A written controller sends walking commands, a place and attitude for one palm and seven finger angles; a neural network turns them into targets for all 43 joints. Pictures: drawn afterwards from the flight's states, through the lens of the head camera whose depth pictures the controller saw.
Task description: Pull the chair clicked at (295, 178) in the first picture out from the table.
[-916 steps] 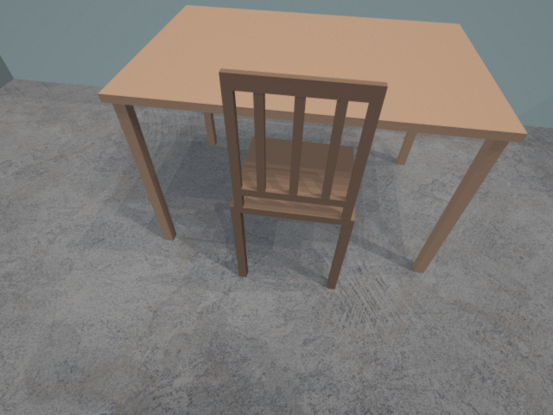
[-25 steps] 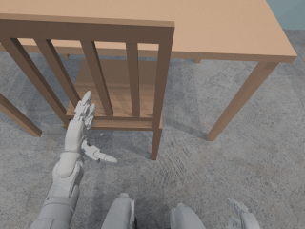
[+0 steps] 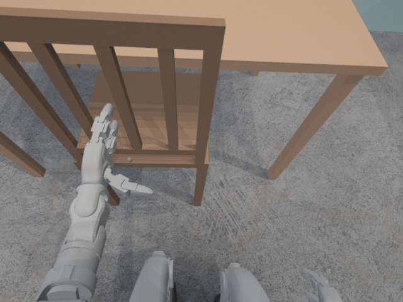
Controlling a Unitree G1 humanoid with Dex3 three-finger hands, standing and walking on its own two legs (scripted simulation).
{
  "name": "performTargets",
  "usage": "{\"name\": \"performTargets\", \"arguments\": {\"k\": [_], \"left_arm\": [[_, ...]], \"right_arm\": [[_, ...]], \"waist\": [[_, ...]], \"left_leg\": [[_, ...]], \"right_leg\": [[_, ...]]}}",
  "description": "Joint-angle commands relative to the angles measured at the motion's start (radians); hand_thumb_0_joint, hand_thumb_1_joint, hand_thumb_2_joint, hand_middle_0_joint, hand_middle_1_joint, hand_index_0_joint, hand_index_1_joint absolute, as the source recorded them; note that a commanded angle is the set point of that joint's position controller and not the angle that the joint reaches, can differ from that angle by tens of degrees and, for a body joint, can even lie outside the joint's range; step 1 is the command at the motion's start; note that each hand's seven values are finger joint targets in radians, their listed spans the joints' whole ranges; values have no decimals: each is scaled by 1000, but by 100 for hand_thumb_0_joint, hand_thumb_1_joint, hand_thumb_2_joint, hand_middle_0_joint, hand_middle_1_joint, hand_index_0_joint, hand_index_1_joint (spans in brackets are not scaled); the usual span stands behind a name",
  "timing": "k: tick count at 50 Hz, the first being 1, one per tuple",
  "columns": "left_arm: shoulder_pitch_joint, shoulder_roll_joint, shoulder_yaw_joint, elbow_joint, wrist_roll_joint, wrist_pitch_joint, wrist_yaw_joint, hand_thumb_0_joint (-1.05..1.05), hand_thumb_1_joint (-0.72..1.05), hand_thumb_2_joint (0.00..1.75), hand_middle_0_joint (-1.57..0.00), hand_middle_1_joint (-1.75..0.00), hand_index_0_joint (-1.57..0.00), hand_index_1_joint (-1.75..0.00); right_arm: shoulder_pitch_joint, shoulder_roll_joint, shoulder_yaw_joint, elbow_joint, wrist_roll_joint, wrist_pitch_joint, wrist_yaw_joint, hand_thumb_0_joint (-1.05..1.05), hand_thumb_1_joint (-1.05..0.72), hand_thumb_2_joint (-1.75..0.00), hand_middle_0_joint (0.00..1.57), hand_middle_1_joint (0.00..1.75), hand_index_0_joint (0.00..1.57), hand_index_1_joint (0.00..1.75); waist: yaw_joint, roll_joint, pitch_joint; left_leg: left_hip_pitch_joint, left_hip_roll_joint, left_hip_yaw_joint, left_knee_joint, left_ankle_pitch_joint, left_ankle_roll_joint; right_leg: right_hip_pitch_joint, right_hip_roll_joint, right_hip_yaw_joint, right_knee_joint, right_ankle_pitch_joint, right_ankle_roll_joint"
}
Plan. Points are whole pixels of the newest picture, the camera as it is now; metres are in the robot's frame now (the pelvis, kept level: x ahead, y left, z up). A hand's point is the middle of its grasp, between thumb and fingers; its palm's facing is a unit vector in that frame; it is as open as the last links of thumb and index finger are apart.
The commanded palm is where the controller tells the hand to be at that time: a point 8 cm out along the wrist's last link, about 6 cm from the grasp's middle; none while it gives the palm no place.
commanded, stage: push the fingers through the gap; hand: left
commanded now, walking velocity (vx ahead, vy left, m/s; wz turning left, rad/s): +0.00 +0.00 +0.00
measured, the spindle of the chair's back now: (124, 108) +0.50 +0.17 +0.03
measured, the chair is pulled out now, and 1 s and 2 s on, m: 0.00 0.00 0.00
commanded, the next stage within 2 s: hook a spindle and tug to test in 1.16 s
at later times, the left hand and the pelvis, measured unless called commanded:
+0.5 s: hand (132, 130) +0.44 +0.15 +0.03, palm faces +0.03 -1.00 -0.05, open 16.9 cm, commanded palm +0.42 +0.19 +0.02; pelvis +0.00 +0.00 +0.00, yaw -1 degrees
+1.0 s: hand (131, 124) +0.47 +0.16 +0.02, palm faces +0.04 -1.00 -0.02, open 16.9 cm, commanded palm +0.44 +0.20 +0.02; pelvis +0.00 +0.00 -0.01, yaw -1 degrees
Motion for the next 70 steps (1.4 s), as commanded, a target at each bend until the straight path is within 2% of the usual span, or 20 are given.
{"name": "performTargets", "arguments": {"k": [1,4,8,10,16,19,22,26,29,32,35,39,42,44,48,50,56,57,63,70], "left_arm": [[-416,179,50,-229,18,-129,35,0,-50,30,-6,-8,-6,-8],[-422,152,17,-145,22,-105,7,0,-50,30,-6,-8,-6,-8],[-401,149,34,-24,-3,-36,-32,0,-50,30,-6,-8,-6,-8],[-419,152,48,-16,-12,-28,-33,0,-50,30,-6,-8,-6,-8],[-522,256,143,-71,10,-103,27,0,-50,30,-6,-8,-6,-8],[-569,223,104,-55,34,-130,33,0,-50,30,-6,-8,-6,-8],[-589,191,78,31,43,-115,21,0,-50,30,-6,-8,-6,-8],[-570,221,113,100,28,-77,-6,0,-50,30,-6,-8,-6,-8],[-659,233,123,98,17,-79,-10,0,-50,30,-6,-8,-6,-8],[-699,270,151,62,26,-113,-2,0,-50,30,-6,-8,-6,-8],[-740,254,130,53,38,-135,9,0,-50,30,-6,-8,-6,-8],[-694,295,171,162,54,-115,8,0,-50,30,-6,-8,-6,-8],[-641,272,166,199,44,-89,-9,0,-50,30,-6,-8,-6,-8],[-655,271,161,206,36,-82,-18,0,-50,30,-6,-8,-6,-8],[-702,293,172,79,21,-119,-21,0,-50,30,-6,-8,-6,-8],[-716,282,157,52,23,-135,-16,0,-50,30,-6,-8,-6,-8],[-719,302,167,141,45,-128,-12,0,-50,30,-6,-8,-6,-8],[-714,268,138,160,47,-122,-17,0,-50,30,-6,-8,-6,-8],[-714,270,148,155,27,-114,-26,0,-50,30,-6,-8,-6,-8],[-701,292,175,141,37,-123,-11,0,-50,30,-18,-46,-18,-46]], "right_arm": [[54,-146,-62,-78,-13,-36,-1,0,-90,-90,20,30,20,30],[71,-157,-66,-69,-10,-31,3,0,-90,-90,20,30,20,30],[84,-167,-67,-74,2,-9,4,0,-90,-90,20,30,20,30],[88,-167,-66,-77,4,-4,5,0,-90,-90,20,30,20,30],[105,-158,-65,-71,-12,2,8,0,-90,-90,20,30,20,30],[118,-155,-67,-63,-18,1,19,0,-90,-90,20,30,20,30],[131,-161,-70,-47,-18,12,22,0,-90,-90,20,30,20,30],[143,-168,-71,-54,-12,28,21,0,-90,-90,20,30,20,30],[149,-166,-68,-49,-13,30,19,0,-90,-90,20,30,20,30],[152,-165,-69,-46,-18,30,18,0,-90,-90,20,30,20,30],[158,-161,-68,-37,-23,29,24,0,-90,-90,20,30,20,30],[181,-170,-69,-29,-27,42,27,0,-90,-90,20,30,20,30],[175,-168,-68,-46,-22,58,34,0,-90,-90,20,30,20,30],[178,-171,-65,-50,-20,63,33,0,-90,-90,20,30,20,30],[165,-165,-69,-61,-18,60,33,0,-90,-90,20,30,20,30],[167,-167,-71,-54,-17,58,30,0,-90,-90,20,30,20,30],[177,-172,-68,-26,-22,58,27,0,-90,-90,20,30,20,30],[172,-170,-66,-28,-21,60,29,0,-90,-90,20,30,20,30],[169,-174,-68,-40,-20,66,30,0,-90,-90,20,30,20,30],[170,-170,-67,-46,-24,72,33,0,-90,-90,20,30,20,30]], "waist": [[-33,97,-440],[-54,89,-425],[-48,25,-395],[-43,30,-409],[-34,42,-462],[-51,85,-466],[-70,78,-436],[-62,42,-445],[-78,40,-433],[-65,75,-487],[-77,120,-500],[-76,62,-472],[-66,52,-458],[-77,33,-440],[-61,86,-507],[-75,87,-511],[-82,98,-445],[-88,96,-431],[-77,104,-471],[-73,79,-475]], "left_leg": [[468,-10,-61,-115,284,-12],[475,-5,-71,-124,274,-13],[412,-11,-62,-136,236,-9],[425,-11,-63,-140,255,-9],[434,-9,-57,-120,311,-10],[458,-7,-62,-115,320,-13],[452,-5,-64,-115,289,-14],[421,-9,-57,-117,299,-9],[406,-8,-57,-108,286,-3],[451,-5,-65,-105,320,-9],[492,-1,-72,-101,351,-12],[421,-6,-63,-93,330,-5],[396,-9,-50,-101,312,-5],[377,-9,-54,-104,295,-1],[430,-9,-51,-105,321,-3],[469,-3,-61,-106,344,-6],[429,-4,-64,-105,285,-8],[433,-5,-67,-109,273,-8],[471,-4,-73,-111,321,-10],[443,-4,-68,-101,334,-7]], "right_leg": [[25,4,51,-164,285,-4],[3,8,41,-172,272,-8],[46,9,45,-196,263,-5],[41,8,42,-194,273,-5],[57,11,53,-167,320,-2],[21,13,48,-156,314,-4],[-11,14,44,-167,285,-4],[35,14,48,-174,314,-4],[24,14,52,-175,305,-2],[15,14,51,-162,312,-4],[-19,16,45,-153,320,-6],[13,17,50,-152,329,-4],[33,17,52,-166,330,-3],[34,19,53,-167,320,-3],[58,19,62,-171,337,-4],[28,21,55,-168,342,-3],[-9,20,49,-169,283,-4],[-26,20,46,-174,266,-5],[-15,21,41,-171,297,-10],[2,21,43,-156,319,-5]]}}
